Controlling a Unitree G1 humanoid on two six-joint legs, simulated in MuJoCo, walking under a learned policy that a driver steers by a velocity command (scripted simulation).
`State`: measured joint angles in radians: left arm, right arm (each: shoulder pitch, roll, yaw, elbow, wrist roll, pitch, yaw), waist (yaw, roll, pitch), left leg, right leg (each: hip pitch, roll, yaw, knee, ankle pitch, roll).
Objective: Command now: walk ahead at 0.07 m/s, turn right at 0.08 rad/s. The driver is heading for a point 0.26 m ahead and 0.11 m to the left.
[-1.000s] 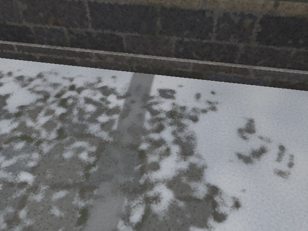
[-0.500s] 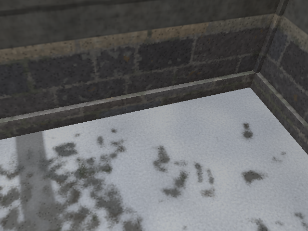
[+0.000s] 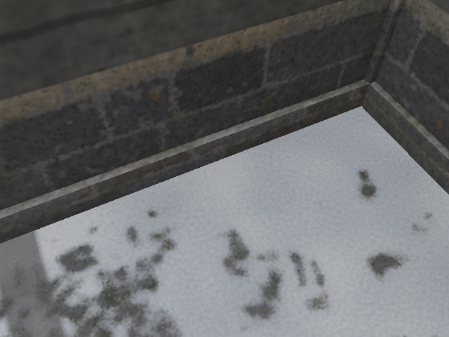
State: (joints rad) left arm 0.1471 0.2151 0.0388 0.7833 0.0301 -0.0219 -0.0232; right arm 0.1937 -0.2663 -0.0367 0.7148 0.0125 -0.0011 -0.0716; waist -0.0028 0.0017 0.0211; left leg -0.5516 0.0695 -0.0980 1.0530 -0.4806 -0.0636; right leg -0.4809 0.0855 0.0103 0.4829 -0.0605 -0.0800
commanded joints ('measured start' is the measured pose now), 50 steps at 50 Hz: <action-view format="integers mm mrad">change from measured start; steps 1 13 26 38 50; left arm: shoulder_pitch -98 11 68 62 59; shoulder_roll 126 63 82 98 98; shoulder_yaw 37 29 40 28 18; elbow -88 -5 133 182 221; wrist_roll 3 -7 -28 -33 -32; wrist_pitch -11 6 17 27 27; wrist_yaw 17 36 64 65 62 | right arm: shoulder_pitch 182 -16 76 67 78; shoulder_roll -22 -57 -29 -38 -36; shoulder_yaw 1 9 11 20 31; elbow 32 71 199 269 320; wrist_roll -14 -35 -18 -7 -9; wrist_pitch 22 -42 -49 -28 -23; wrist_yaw -7 39 58 43 39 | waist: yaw -57 43 0 0 -3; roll -105 154 -9 17 -1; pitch -200 -1 -48 -7 20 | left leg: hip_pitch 215 56 282 332 315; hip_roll -2 40 -33 -32 -47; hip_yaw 55 -56 43 42 60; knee -139 -727 -614 -660 -680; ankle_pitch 95 -65 415 428 305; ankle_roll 0 101 114 116 105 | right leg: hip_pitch -1 255 300 308 314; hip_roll -231 -89 -115 -111 -105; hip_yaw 198 40 66 54 48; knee -189 63 34 13 -9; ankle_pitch -30 -140 69 64 36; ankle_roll -169 71 79 93 90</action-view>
